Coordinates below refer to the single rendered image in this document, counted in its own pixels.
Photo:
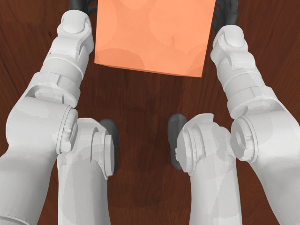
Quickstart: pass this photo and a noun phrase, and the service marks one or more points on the robot right forearm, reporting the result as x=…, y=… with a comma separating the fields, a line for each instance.
x=241, y=80

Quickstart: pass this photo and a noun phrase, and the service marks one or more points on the carton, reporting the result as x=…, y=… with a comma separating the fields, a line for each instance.
x=159, y=36

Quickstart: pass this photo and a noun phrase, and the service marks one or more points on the left robot upper arm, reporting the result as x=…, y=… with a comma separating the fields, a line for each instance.
x=39, y=131

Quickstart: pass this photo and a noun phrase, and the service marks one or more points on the robot right hand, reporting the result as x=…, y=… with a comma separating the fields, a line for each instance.
x=228, y=14

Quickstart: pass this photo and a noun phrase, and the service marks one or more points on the right robot upper arm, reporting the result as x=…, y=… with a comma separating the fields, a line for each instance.
x=270, y=143

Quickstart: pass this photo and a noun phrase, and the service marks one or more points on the robot right shin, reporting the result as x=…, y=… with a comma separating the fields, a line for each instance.
x=204, y=118

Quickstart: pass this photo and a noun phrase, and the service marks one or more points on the robot right thigh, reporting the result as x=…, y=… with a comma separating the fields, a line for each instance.
x=214, y=183

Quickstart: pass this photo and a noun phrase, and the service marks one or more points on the robot left hand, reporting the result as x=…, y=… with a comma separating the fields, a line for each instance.
x=82, y=5

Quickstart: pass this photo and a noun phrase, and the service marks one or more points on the robot left forearm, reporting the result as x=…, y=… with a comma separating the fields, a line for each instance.
x=65, y=64

